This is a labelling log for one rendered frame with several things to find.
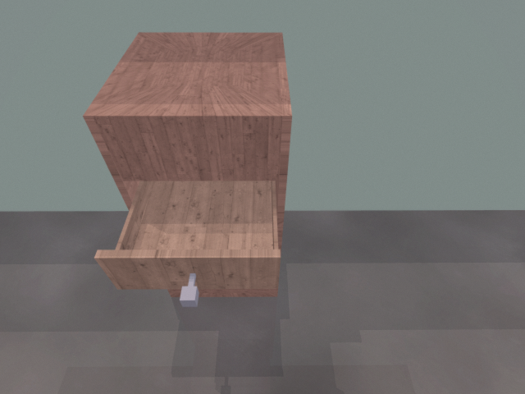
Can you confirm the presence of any cabinet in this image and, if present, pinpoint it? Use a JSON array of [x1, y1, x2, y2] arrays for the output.
[[83, 32, 292, 297]]

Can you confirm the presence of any drawer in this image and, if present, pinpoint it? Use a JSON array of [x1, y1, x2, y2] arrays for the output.
[[94, 181, 281, 290]]

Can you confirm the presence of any handle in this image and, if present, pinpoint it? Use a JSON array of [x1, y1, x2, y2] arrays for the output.
[[180, 273, 199, 307]]

